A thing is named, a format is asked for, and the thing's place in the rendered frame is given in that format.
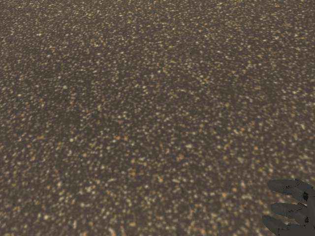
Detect right robot hand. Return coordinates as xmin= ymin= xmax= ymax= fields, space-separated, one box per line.
xmin=262 ymin=178 xmax=315 ymax=236

